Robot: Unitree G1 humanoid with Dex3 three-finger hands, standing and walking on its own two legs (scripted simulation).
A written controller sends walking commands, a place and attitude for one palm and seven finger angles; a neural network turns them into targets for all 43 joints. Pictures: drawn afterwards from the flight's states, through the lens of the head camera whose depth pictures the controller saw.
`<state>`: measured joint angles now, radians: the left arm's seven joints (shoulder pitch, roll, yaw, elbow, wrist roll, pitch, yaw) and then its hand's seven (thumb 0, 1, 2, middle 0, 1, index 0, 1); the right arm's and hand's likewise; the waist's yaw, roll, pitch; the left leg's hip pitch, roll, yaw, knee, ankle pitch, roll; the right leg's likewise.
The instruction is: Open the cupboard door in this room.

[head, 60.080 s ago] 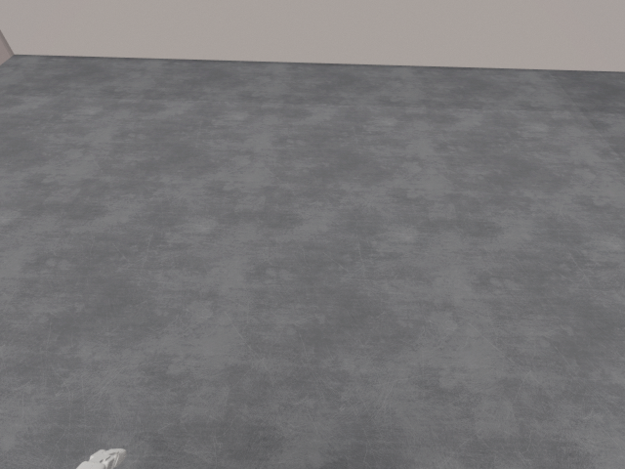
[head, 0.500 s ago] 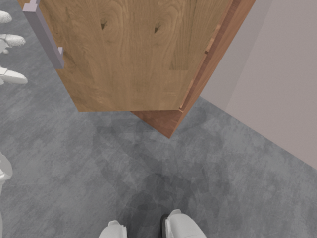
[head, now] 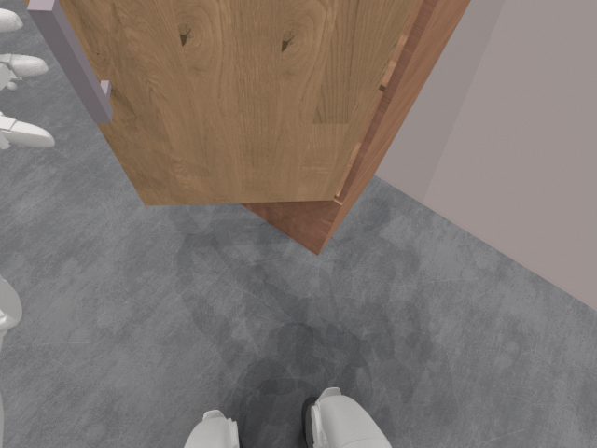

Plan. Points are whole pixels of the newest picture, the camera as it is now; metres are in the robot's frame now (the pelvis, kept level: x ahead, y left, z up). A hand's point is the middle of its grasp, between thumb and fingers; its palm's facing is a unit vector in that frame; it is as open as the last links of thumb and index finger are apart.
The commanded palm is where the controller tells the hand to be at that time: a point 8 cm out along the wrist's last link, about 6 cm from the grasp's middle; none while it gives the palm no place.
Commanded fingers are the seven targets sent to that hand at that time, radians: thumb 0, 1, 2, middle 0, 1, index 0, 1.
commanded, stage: slide the fingers in behind the handle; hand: left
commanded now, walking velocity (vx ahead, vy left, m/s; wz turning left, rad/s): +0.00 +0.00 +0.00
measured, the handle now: (80, 56) +0.57 +0.21 +0.11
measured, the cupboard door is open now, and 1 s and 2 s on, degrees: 39 39 39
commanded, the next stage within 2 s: close the thumb around the handle in 1.56 s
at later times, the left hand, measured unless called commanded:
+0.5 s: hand (33, 91) +0.52 +0.25 +0.12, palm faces -0.04 -1.00 +0.00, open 14.0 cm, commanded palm +0.50 +0.28 +0.11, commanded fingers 0.00 -0.50 0.30 -0.30 -1.20 -0.30 -1.20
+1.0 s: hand (80, 92) +0.52 +0.20 +0.11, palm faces -0.04 -1.00 -0.01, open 14.0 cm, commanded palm +0.50 +0.25 +0.11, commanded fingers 0.00 -0.50 0.30 -0.30 -1.20 -0.30 -1.20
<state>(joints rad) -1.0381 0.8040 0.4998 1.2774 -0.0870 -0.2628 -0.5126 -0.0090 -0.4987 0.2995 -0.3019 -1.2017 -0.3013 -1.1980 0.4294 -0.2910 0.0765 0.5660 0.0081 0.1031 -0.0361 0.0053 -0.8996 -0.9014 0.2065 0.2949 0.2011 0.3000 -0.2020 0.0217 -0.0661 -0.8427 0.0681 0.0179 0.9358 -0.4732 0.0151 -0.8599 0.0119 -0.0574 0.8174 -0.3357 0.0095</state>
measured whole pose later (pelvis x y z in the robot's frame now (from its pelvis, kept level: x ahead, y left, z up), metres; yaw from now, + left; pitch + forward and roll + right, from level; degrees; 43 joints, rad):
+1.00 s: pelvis +0.00 +0.00 +0.00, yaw +0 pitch +20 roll -3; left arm -1.00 0.60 0.42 1.22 -0.09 -0.30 -0.35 -0.01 -0.50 0.30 -0.30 -1.20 -0.30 -1.20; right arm 0.42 -0.28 0.05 0.58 0.00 0.07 -0.01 0.01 -0.90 -0.90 0.21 0.29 0.20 0.30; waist -0.19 0.03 -0.08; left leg -0.80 0.06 0.03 0.92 -0.46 0.01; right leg -0.83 0.00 -0.05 0.82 -0.34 0.01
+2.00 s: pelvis +0.00 +0.00 +0.00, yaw +0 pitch +20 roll -3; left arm -0.99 0.56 0.40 1.21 -0.10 -0.31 -0.33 0.00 -0.01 0.51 -0.34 -1.25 -0.34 -1.25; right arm 0.43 -0.28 0.04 0.60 -0.01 0.06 -0.01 0.01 -0.90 -0.90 0.21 0.29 0.20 0.30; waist -0.18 0.03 -0.09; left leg -0.79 0.05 0.03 0.91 -0.47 0.01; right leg -0.82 0.00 -0.05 0.81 -0.34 0.01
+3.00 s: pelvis +0.01 +0.00 +0.02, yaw -1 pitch +14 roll -1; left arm -0.34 0.24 0.27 0.48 -0.23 -0.23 -0.17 -0.01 0.69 0.77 -0.34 -1.33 -0.32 -1.28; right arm 0.37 -0.25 0.00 0.52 0.03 0.04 0.03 0.01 -0.90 -0.90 0.20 0.29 0.20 0.30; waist -0.07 0.04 -0.13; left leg -0.57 0.05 0.08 0.78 -0.44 0.01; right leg -0.64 0.01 0.01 0.73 -0.33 0.01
